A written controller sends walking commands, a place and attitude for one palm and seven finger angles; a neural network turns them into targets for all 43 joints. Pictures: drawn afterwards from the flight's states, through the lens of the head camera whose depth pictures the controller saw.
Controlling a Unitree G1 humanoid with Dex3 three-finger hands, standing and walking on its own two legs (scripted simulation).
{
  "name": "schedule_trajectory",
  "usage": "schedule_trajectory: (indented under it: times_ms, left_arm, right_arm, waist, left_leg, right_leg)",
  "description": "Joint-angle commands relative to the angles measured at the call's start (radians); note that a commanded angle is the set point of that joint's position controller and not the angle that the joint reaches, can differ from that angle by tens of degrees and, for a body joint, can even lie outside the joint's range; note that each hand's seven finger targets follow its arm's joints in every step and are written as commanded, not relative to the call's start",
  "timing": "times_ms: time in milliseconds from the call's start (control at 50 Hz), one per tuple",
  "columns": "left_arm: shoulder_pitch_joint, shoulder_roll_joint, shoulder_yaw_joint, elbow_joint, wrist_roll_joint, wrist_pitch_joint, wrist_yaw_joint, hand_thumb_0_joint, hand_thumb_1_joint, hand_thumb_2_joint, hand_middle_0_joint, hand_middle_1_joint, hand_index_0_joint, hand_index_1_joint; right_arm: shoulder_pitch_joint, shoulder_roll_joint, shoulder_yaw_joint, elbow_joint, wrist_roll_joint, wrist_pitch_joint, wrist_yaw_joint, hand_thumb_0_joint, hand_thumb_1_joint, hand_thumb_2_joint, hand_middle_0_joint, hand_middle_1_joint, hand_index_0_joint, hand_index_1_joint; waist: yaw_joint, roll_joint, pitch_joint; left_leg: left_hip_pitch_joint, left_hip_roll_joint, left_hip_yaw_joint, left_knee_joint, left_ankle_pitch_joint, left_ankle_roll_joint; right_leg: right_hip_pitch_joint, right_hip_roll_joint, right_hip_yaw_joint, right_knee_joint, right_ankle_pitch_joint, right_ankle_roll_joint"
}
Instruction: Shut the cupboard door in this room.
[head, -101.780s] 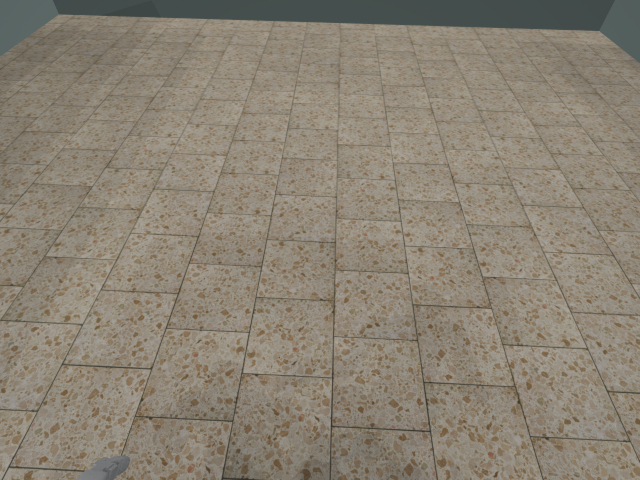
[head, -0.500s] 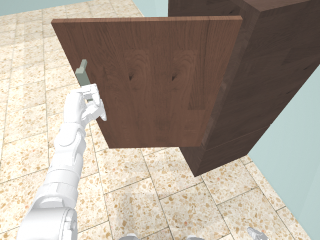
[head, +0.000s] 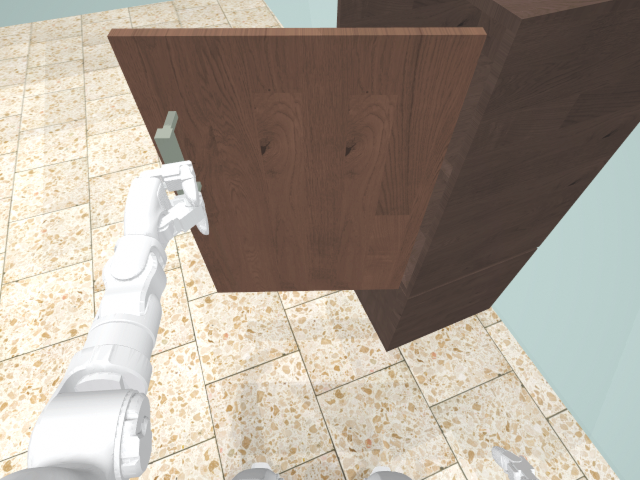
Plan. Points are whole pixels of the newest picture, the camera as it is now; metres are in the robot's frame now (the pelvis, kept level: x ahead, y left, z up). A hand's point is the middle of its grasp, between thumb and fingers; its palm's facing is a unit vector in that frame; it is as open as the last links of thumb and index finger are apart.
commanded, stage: push the door shut along its arc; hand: left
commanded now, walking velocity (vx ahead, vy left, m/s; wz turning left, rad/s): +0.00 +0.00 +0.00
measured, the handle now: (183, 166) +0.51 +0.20 +0.09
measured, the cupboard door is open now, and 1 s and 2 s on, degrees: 69 55 41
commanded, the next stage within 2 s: pull the fist back off the door in 1.74 s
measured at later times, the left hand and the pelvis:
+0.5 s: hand (211, 174) +0.49 +0.15 +0.09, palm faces -0.13 -0.99 +0.00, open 3.1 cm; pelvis +0.00 +0.01 -0.01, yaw +0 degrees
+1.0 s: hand (241, 144) +0.55 +0.12 +0.10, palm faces -0.26 -0.96 -0.01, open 3.1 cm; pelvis +0.00 +0.01 -0.03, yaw -1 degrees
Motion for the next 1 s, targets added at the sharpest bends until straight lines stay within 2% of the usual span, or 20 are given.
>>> schedule_trajectory:
  times_ms: [0,80,100,160,200,240,340,360,400,460,560,600,640,700,720,760,800,820,880,980]
  left_arm:
    - [-0.49,0.246,0.071,-0.162,-0.025,-0.076,-0.039,0.0,0.9,0.9,-1.3,-1.5,-1.3,-1.5]
    - [-0.594,0.19,0.009,-0.129,-0.028,-0.102,-0.076,0.0,0.9,0.9,-1.3,-1.5,-1.3,-1.5]
    - [-0.605,0.218,0.031,-0.102,-0.026,-0.102,-0.078,0.0,0.9,0.9,-1.3,-1.5,-1.3,-1.5]
    - [-0.636,0.199,0.009,-0.071,-0.023,-0.093,-0.099,0.0,0.9,0.9,-1.3,-1.5,-1.3,-1.5]
    - [-0.65,0.237,0.035,-0.042,-0.022,-0.087,-0.109,0.0,0.9,0.9,-1.3,-1.5,-1.3,-1.5]
    - [-0.699,0.208,0.005,-0.044,-0.024,-0.084,-0.121,0.0,0.9,0.9,-1.3,-1.5,-1.3,-1.5]
    - [-0.76,0.26,0.039,0.011,-0.019,-0.079,-0.134,0.0,0.9,0.9,-1.3,-1.5,-1.3,-1.5]
    - [-0.783,0.26,0.031,0.015,-0.013,-0.08,-0.137,0.0,0.9,0.9,-1.3,-1.5,-1.3,-1.5]
    - [-0.784,0.314,0.074,0.042,-0.005,-0.081,-0.137,0.0,0.9,0.9,-1.3,-1.5,-1.3,-1.5]
    - [-0.833,0.303,0.055,0.048,0.003,-0.084,-0.144,0.0,0.9,0.9,-1.3,-1.5,-1.3,-1.5]
    - [-0.863,0.311,0.051,0.086,0.009,-0.076,-0.167,0.0,0.9,0.9,-1.3,-1.5,-1.3,-1.5]
    - [-0.877,0.371,0.092,0.118,0.011,-0.067,-0.172,0.0,0.9,0.9,-1.3,-1.5,-1.3,-1.5]
    - [-0.921,0.359,0.077,0.128,0.015,-0.054,-0.176,0.0,0.9,0.9,-1.3,-1.5,-1.3,-1.5]
    - [-0.933,0.426,0.125,0.14,0.022,-0.053,-0.179,0.0,0.9,0.9,-1.3,-1.5,-1.3,-1.5]
    - [-0.965,0.4,0.093,0.137,0.025,-0.053,-0.184,0.0,0.9,0.9,-1.3,-1.5,-1.3,-1.5]
    - [-0.986,0.383,0.076,0.168,0.036,-0.048,-0.19,0.0,0.9,0.9,-1.3,-1.5,-1.3,-1.5]
    - [-0.993,0.429,0.103,0.2,0.036,-0.039,-0.197,0.0,0.9,0.9,-1.3,-1.5,-1.3,-1.5]
    - [-1.03,0.447,0.109,0.177,0.039,-0.039,-0.202,0.0,0.9,0.9,-1.3,-1.5,-1.3,-1.5]
    - [-1.039,0.425,0.084,0.18,0.042,-0.03,-0.225,0.0,0.9,0.9,-1.3,-1.5,-1.3,-1.5]
    - [-1.099,0.449,0.095,0.224,0.05,0.003,-0.233,0.0,0.9,0.9,-1.3,-1.5,-1.3,-1.5]
  right_arm:
    - [0.062,-0.149,-0.055,-0.091,0.005,-0.031,-0.012,0.0,-0.9,-0.9,0.2,0.3,0.2,0.3]
    - [0.072,-0.148,-0.056,-0.076,0.008,-0.039,-0.009,0.0,-0.9,-0.9,0.2,0.3,0.2,0.3]
    - [0.088,-0.155,-0.058,-0.068,0.004,-0.039,-0.009,0.0,-0.9,-0.9,0.2,0.3,0.2,0.3]
    - [0.103,-0.161,-0.06,-0.064,0.004,-0.037,-0.004,0.0,-0.9,-0.9,0.2,0.3,0.2,0.3]
    - [0.121,-0.171,-0.061,-0.056,0.001,-0.034,-0.005,0.0,-0.9,-0.9,0.2,0.3,0.2,0.3]
    - [0.129,-0.168,-0.061,-0.051,0.002,-0.032,-0.001,0.0,-0.9,-0.9,0.2,0.3,0.2,0.3]
    - [0.159,-0.18,-0.063,-0.037,-0.002,-0.028,0.0,0.0,-0.9,-0.9,0.2,0.3,0.2,0.3]
    - [0.161,-0.179,-0.062,-0.034,-0.004,-0.028,0.001,0.0,-0.9,-0.9,0.2,0.3,0.2,0.3]
    - [0.18,-0.19,-0.062,-0.034,-0.008,-0.024,0.0,0.0,-0.9,-0.9,0.2,0.3,0.2,0.3]
    - [0.189,-0.185,-0.062,-0.029,-0.009,-0.024,0.005,0.0,-0.9,-0.9,0.2,0.3,0.2,0.3]
    - [0.213,-0.193,-0.062,-0.027,-0.013,-0.019,0.009,0.0,-0.9,-0.9,0.2,0.3,0.2,0.3]
    - [0.231,-0.204,-0.061,-0.021,-0.014,-0.013,0.006,0.0,-0.9,-0.9,0.2,0.3,0.2,0.3]
    - [0.235,-0.199,-0.058,-0.022,-0.014,-0.01,0.008,0.0,-0.9,-0.9,0.2,0.3,0.2,0.3]
    - [0.253,-0.208,-0.058,-0.027,-0.018,-0.007,0.006,0.0,-0.9,-0.9,0.2,0.3,0.2,0.3]
    - [0.248,-0.203,-0.053,-0.026,-0.017,-0.008,0.009,0.0,-0.9,-0.9,0.2,0.3,0.2,0.3]
    - [0.259,-0.202,-0.056,-0.016,-0.02,-0.008,0.01,0.0,-0.9,-0.9,0.2,0.3,0.2,0.3]
    - [0.274,-0.211,-0.053,-0.015,-0.02,-0.004,0.007,0.0,-0.9,-0.9,0.2,0.3,0.2,0.3]
    - [0.276,-0.213,-0.054,-0.015,-0.02,-0.004,0.005,0.0,-0.9,-0.9,0.2,0.3,0.2,0.3]
    - [0.28,-0.209,-0.053,-0.014,-0.024,-0.005,0.009,0.0,-0.9,-0.9,0.2,0.3,0.2,0.3]
    - [0.305,-0.216,-0.053,-0.004,-0.028,-0.001,0.007,0.0,-0.9,-0.9,0.2,0.3,0.2,0.3]
  waist:
    - [-0.017,-0.041,-0.332]
    - [-0.048,0.016,-0.337]
    - [-0.051,-0.013,-0.344]
    - [-0.059,0.005,-0.374]
    - [-0.059,0.016,-0.393]
    - [-0.074,0.031,-0.407]
    - [-0.094,0.01,-0.406]
    - [-0.096,0.034,-0.407]
    - [-0.09,0.033,-0.418]
    - [-0.112,0.061,-0.435]
    - [-0.122,0.073,-0.459]
    - [-0.127,0.063,-0.449]
    - [-0.146,0.06,-0.453]
    - [-0.136,0.074,-0.478]
    - [-0.151,0.1,-0.48]
    - [-0.169,0.076,-0.463]
    - [-0.174,0.068,-0.453]
    - [-0.181,0.066,-0.489]
    - [-0.178,0.125,-0.524]
    - [-0.205,0.094,-0.506]
  left_leg:
    - [0.154,-0.025,-0.035,-0.088,0.149,0.018]
    - [0.187,-0.02,-0.049,-0.07,0.156,0.012]
    - [0.181,-0.02,-0.054,-0.061,0.16,0.015]
    - [0.191,-0.018,-0.064,-0.057,0.167,0.012]
    - [0.196,-0.017,-0.068,-0.046,0.193,0.012]
    - [0.215,-0.014,-0.076,-0.041,0.209,0.01]
    - [0.191,-0.008,-0.084,-0.024,0.207,0.012]
    - [0.187,-0.009,-0.085,-0.023,0.2,0.011]
    - [0.183,-0.008,-0.093,-0.019,0.211,0.011]
    - [0.194,-0.003,-0.092,-0.003,0.224,0.011]
    - [0.201,0.0,-0.1,0.011,0.239,0.009]
    - [0.177,0.001,-0.102,0.017,0.239,0.012]
    - [0.162,0.001,-0.099,0.023,0.235,0.015]
    - [0.149,-0.001,-0.098,0.036,0.246,0.016]
    - [0.156,-0.001,-0.097,0.042,0.256,0.016]
    - [0.146,0.003,-0.102,0.057,0.249,0.018]
    - [0.117,0.001,-0.099,0.062,0.239,0.022]
    - [0.124,0.004,-0.102,0.068,0.251,0.023]
    - [0.154,0.004,-0.103,0.083,0.287,0.019]
    - [0.129,0.008,-0.108,0.098,0.277,0.024]
  right_leg:
    - [0.135,0.017,0.047,-0.109,0.256,0.001]
    - [0.049,0.022,0.032,-0.087,0.245,-0.004]
    - [0.045,0.025,0.033,-0.082,0.246,-0.003]
    - [0.016,0.024,0.025,-0.07,0.237,-0.005]
    - [0.009,0.027,0.023,-0.06,0.252,-0.007]
    - [-0.017,0.027,0.018,-0.055,0.253,-0.007]
    - [-0.053,0.031,0.019,-0.048,0.238,-0.005]
    - [-0.058,0.03,0.019,-0.045,0.229,-0.005]
    - [-0.064,0.035,0.017,-0.036,0.226,-0.009]
    - [-0.093,0.035,0.019,-0.033,0.231,-0.006]
    - [-0.118,0.039,0.015,-0.026,0.227,-0.007]
    - [-0.118,0.042,0.014,-0.02,0.227,-0.01]
    - [-0.122,0.041,0.019,-0.022,0.233,-0.003]
    - [-0.112,0.043,0.021,-0.01,0.24,-0.008]
    - [-0.131,0.041,0.025,-0.011,0.25,-0.005]
    - [-0.162,0.044,0.023,-0.011,0.236,-0.001]
    - [-0.154,0.047,0.025,-0.009,0.235,-0.004]
    - [-0.151,0.045,0.028,-0.002,0.248,-0.001]
    - [-0.171,0.046,0.026,0.006,0.266,-0.004]
    - [-0.201,0.051,0.02,0.009,0.25,0.0]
